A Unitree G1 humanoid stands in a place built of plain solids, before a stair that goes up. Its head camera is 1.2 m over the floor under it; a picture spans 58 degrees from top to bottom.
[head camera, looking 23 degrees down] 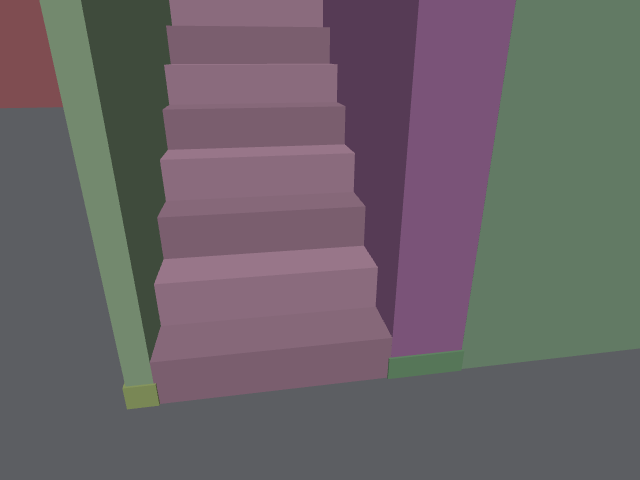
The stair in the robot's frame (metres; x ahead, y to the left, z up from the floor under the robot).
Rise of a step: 0.19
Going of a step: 0.23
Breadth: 0.90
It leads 9 degrees to the left of straight ahead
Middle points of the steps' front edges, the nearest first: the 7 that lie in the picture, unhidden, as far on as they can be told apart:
1.32 0.16 0.19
1.55 0.20 0.39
1.78 0.24 0.58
2.00 0.28 0.77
2.23 0.31 0.97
2.45 0.35 1.16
2.68 0.39 1.35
